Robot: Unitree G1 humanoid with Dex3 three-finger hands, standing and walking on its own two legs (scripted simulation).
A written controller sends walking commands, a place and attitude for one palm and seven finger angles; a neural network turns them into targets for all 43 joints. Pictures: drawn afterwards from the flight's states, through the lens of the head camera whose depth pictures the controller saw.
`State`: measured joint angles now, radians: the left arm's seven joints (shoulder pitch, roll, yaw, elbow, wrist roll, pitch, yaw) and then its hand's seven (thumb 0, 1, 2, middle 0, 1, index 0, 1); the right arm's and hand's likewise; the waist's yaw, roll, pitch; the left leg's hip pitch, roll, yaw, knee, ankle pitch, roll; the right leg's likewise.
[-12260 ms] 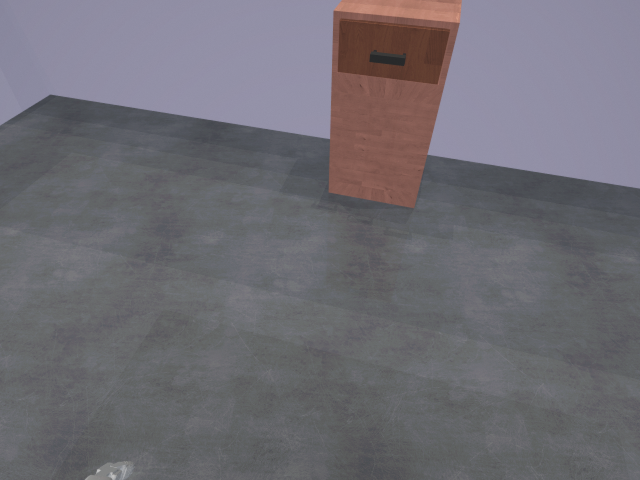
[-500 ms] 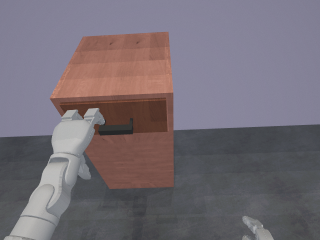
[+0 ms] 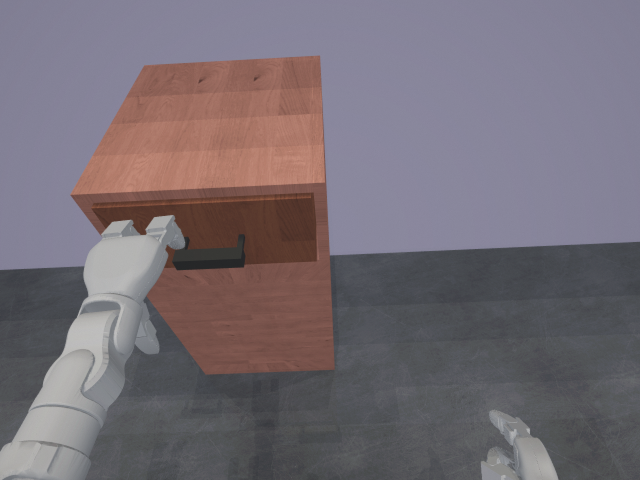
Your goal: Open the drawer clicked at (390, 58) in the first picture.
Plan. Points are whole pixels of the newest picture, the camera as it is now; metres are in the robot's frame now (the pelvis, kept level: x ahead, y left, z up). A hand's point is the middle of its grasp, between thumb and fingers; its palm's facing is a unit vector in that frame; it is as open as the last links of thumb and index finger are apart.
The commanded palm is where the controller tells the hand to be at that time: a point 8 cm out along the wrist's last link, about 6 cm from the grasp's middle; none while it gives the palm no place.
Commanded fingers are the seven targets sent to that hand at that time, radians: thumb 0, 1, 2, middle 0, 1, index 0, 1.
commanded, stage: move the hooked fingers above the handle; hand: left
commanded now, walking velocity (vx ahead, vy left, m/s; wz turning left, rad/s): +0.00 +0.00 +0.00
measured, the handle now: (211, 249) +0.48 +0.26 -0.07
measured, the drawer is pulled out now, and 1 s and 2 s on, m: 0.01 0.01 0.00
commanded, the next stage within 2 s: none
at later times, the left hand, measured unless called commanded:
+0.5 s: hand (166, 271) +0.37 +0.28 +0.02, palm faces -0.06 -0.03 -1.00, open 13.8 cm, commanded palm +0.36 +0.27 +0.08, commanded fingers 0.00 -0.50 0.30 -0.30 -1.20 -0.30 -1.20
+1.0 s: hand (189, 257) +0.42 +0.26 -0.01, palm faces -0.07 -0.03 -1.00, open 13.8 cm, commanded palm +0.40 +0.27 +0.05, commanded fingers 0.00 -0.50 0.30 -0.30 -1.20 -0.30 -1.20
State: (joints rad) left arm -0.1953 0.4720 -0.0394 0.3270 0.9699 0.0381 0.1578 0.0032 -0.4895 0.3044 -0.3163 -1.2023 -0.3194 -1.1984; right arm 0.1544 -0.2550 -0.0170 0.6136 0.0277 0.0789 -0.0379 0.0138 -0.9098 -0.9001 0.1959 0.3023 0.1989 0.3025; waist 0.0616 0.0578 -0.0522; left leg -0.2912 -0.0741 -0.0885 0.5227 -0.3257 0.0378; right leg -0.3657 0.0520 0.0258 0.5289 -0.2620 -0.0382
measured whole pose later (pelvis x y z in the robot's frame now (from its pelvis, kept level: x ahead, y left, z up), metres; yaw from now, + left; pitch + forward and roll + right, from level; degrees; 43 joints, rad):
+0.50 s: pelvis -0.01 +0.01 -0.01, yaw -1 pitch +11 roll +0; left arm -0.41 0.49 -0.02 0.66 1.01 -0.04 0.23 0.00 -0.49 0.30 -0.32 -1.20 -0.32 -1.20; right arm 0.26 -0.26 -0.04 0.65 0.03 0.08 -0.04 0.01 -0.91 -0.90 0.20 0.30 0.20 0.30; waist 0.00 0.05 -0.09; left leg -0.48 -0.08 -0.07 0.64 -0.36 0.05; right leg -0.54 0.05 0.03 0.63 -0.28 -0.03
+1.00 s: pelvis -0.01 +0.02 -0.02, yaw -1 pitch +16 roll -1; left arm -0.59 0.47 -0.03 0.88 1.06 -0.08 0.31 0.00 -0.49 0.30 -0.32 -1.20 -0.32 -1.20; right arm 0.33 -0.26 -0.06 0.67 0.00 0.10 -0.01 0.01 -0.91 -0.90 0.20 0.30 0.20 0.30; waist -0.05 0.05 -0.13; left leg -0.61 -0.09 -0.06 0.73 -0.39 0.06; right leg -0.66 0.05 0.03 0.68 -0.30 -0.01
